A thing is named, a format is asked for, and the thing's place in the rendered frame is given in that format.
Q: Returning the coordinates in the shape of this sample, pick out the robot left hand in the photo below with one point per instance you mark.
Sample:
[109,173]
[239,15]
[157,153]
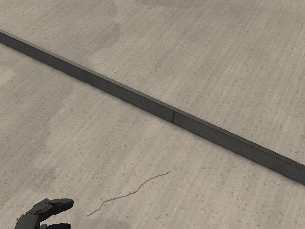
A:
[42,211]

